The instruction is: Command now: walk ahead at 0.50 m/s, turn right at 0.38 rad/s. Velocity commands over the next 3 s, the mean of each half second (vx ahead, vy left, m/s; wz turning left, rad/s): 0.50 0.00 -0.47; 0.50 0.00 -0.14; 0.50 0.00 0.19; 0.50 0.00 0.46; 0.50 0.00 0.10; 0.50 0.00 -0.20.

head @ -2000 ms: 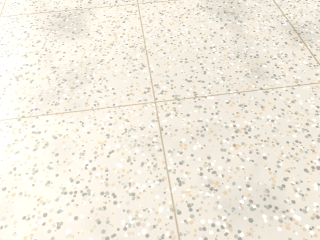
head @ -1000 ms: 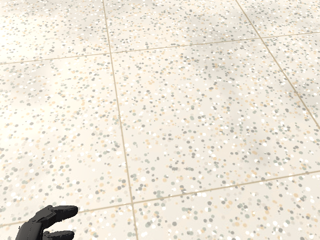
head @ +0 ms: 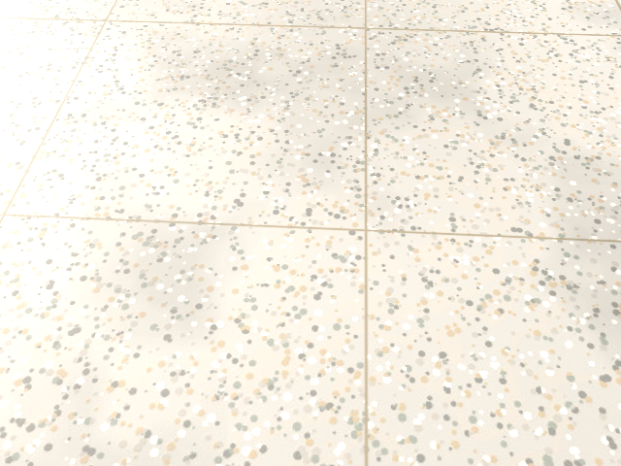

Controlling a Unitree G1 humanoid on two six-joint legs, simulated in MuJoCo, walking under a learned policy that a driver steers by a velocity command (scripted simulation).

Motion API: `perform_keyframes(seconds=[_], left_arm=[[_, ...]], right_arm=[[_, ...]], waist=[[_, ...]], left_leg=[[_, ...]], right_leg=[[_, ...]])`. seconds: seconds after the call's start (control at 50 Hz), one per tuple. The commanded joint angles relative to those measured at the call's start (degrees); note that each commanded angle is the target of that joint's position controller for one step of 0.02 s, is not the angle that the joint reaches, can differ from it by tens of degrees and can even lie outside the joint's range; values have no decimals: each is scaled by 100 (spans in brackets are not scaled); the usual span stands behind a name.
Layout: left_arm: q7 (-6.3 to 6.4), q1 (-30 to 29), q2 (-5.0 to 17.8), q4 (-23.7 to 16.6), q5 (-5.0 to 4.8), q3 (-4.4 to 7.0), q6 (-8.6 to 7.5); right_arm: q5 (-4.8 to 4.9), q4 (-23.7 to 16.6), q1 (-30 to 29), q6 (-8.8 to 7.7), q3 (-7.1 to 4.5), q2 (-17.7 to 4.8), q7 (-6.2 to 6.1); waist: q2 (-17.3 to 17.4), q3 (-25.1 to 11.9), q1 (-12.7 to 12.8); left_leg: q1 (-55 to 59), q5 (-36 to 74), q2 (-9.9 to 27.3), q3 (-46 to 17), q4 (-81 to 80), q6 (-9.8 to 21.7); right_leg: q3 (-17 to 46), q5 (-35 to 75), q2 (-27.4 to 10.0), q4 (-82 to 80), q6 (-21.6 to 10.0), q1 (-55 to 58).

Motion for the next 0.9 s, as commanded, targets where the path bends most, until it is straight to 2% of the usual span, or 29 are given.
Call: perform_keyframes(seconds=[0.02, 0.04, 0.06, 0.08, 0.1, 0.12, 0.14, 0.16, 0.18, 0.2, 0.22, 0.28, 0.34, 0.4, 0.46, 0.5, 0.54, 0.56, 0.58, 0.6, 0.62, 0.64, 0.66, 0.68, 0.7, 0.72, 0.76, 0.82, 0.9], left_arm=[[-98, -614, 488, -637, 18, 120, -86], [-111, -434, 583, -652, 27, 171, -74], [-106, 52, 739, -575, 32, 271, -56], [-61, 925, 1029, -351, 18, 447, -42], [39, 1835, 1584, -224, -5, 629, 6], [20, 1750, 1914, -261, -67, 652, -27], [20, 1873, 1365, -345, -58, 511, -52], [45, 1640, 1163, -362, -10, 454, -81], [66, 1314, 1103, -438, 3, 434, -88], [86, 990, 948, -526, 28, 387, -74], [114, 816, 855, -626, 106, 345, -72], [185, 742, 897, -689, 71, 366, -82], [290, 926, 1062, -619, 23, 424, -62], [342, 1169, 1054, -523, -5, 426, -5], [343, 1494, 966, -349, -25, 399, 17], [347, 1566, 953, -286, 3, 400, 39], [341, 1485, 981, -272, 24, 416, 77], [331, 1426, 881, -298, 36, 378, 85], [317, 1379, 673, -388, 90, 283, 78], [318, 2119, 326, -438, 7, 169, 10], [313, 2173, 466, -416, -32, 148, -49], [296, 1606, 912, -470, -89, 262, -69], [292, 1106, 928, -588, -60, 260, -76], [279, 810, 864, -675, 27, 258, -96], [268, 796, 801, -673, 70, 279, -96], [253, 896, 697, -641, 61, 265, -82], [245, 958, 507, -615, 64, 223, -53], [246, 448, 357, -772, 106, 152, -73], [169, -281, 235, -914, 66, 94, -146]], right_arm=[[64, -159, 9, 58, -274, -999, -74], [68, -176, -63, 104, -297, -1084, -108], [65, -204, -142, 166, -309, -1139, -150], [47, -250, -144, 218, -266, -1050, -203], [-94, -405, 17, 184, -144, -806, -249], [-192, -607, 591, 6, 90, -93, -120], [24, -576, -29, -193, -3, -635, -22], [196, -753, -526, -312, -50, -825, 29], [131, -784, -717, -375, -25, -760, 0], [-5, -777, -796, -378, -63, -786, -39], [-46, -787, -702, -325, -91, -788, -42], [-95, -798, -577, -156, -73, -602, -56], [-116, -966, -1165, -119, 2, -413, -67], [-51, -1070, -1723, -176, 57, -303, 2], [10, -1136, -1995, -250, 37, -409, 93], [5, -1156, -1975, -291, -9, -532, 132], [-1, -1090, -1643, -325, -65, -635, 125], [-36, -949, -1134, -344, -148, -772, 93], [-110, -848, -333, -364, -224, -1006, 61], [-165, -674, 413, -312, -376, -1525, 55], [10, -495, 684, -265, -327, -1233, 125], [89, -533, 390, -243, -207, -854, 119], [31, -604, 41, -195, -149, -718, 100], [-18, -599, -203, -163, -95, -601, 101], [-64, -601, -339, -173, -46, -491, 97], [-78, -588, -398, -180, -26, -451, 99], [-17, -510, -349, -209, -40, -519, 93], [25, -375, -219, -189, -100, -749, 44], [92, -167, 121, -111, -106, -854, 9]], waist=[[541, 345, 26], [653, 161, 159], [714, -189, 449], [576, -683, 877], [-232, -1359, 1158], [-1434, -1969, 557], [-721, -2091, 1025], [-477, -1302, 1049], [75, -873, 865], [224, -543, 665], [54, -480, 465], [-14, -307, 290], [-46, -87, 459], [-188, -62, 712], [-243, -27, 860], [-311, 4, 807], [-444, -28, 586], [-397, -309, 323], [-135, -1047, -54], [1218, -1943, 14], [1909, -1940, -53], [1197, -1051, -145], [746, -540, -88], [555, -120, 27], [647, -14, 179], [766, -18, 276], [833, -66, 339], [642, 22, 239], [614, 123, -34]], left_leg=[[153, 3023, 1847, -273, 155, 721], [244, 4091, 1826, -166, 584, 632], [214, 5083, 1732, -2, 1345, 506], [-221, 5319, 1475, 226, 2553, 308], [-1641, 3519, 1179, 313, 4454, 41], [-4076, -1500, -83, -423, 6175, -288], [-4707, -1548, 145, -1350, 6605, -150], [-5056, -1015, 383, -1287, 6477, -31], [-4896, -570, 625, -1237, 6067, 7], [-4572, -320, 770, -1208, 5588, -44], [-4182, -159, 862, -1255, 5395, -89], [-3913, 66, 850, -1108, 4719, -344], [-3825, 1174, 694, -1017, 3486, -533], [-3323, 2213, 424, -937, 2332, -561], [-3231, 2393, 407, -1031, 1873, -431], [-3260, 1998, 421, -1071, 1685, -253], [-2875, 1535, 357, -928, 1507, -28], [-2135, 1533, 300, -824, 1346, 148], [-793, 1634, 910, -1386, 1580, 500], [1358, 785, 2082, -3570, 1437, 1421], [1634, -595, 2520, -5161, 624, 1668], [994, -1286, 2382, -4671, 491, 1415], [279, -984, 2148, -3925, 414, 1227], [-385, -408, 1901, -3386, 240, 1188], [-772, 121, 1720, -3027, 116, 1127], [-1005, 491, 1576, -2768, 0, 1105], [-1174, 1118, 1492, -2357, -161, 1189], [-1152, 1807, 1450, -1875, -329, 1220], [-1132, 2024, 1245, -1320, -316, 1021]], right_leg=[[-181, -628, 111, -169, -243, -132], [-381, -952, 293, -151, -346, 216], [-592, -1108, 534, -192, -471, 914], [-635, -916, 792, -390, -661, 2166], [909, -628, -164, -405, -1101, 3940], [4094, -1959, -1341, -1171, -2178, 5731], [4385, -2508, -1347, -1710, -2010, 5904], [3588, -2149, -1189, -1788, -1776, 5311], [3015, -1606, -978, -1800, -1634, 4536], [2558, -958, -799, -1891, -1566, 3797], [2341, -501, -677, -2011, -1568, 3325], [1864, 133, -488, -2250, -1637, 2612], [1417, 110, -177, -2291, -1420, 2233], [1270, -390, -2, -2199, -1173, 2098], [1543, -665, -254, -1957, -1107, 2560], [1799, -542, -468, -1669, -1036, 3012], [1889, 84, -534, -1308, -932, 3241], [1736, 798, -285, -745, -810, 3225], [1447, 579, 13, 493, -626, 2741], [768, -1119, 843, 2557, -156, 841], [843, -3565, 968, 3483, -50, -273], [984, -3246, 642, 3876, -82, -766], [723, -2798, 387, 3795, -95, -761], [559, -2465, 199, 3421, -86, -695], [528, -2197, 7, 3086, -76, -444], [470, -2062, -63, 2890, -46, -194], [325, -1906, -121, 2519, 39, -77], [206, -1147, -180, 1514, 171, -216], [-4, 16, 17, 162, 202, 216]])
Next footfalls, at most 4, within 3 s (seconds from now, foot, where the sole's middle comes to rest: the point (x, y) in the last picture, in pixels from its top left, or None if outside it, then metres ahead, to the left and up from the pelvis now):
0.08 right None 0.23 -0.12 -0.77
0.58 left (299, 439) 0.54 0.02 -0.77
1.08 right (430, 346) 0.74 -0.30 -0.77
1.62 left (345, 238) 1.09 -0.13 -0.77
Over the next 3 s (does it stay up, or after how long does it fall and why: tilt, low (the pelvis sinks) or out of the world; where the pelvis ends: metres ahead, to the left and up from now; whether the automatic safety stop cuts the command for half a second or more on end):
stays up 1.67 -0.16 0.01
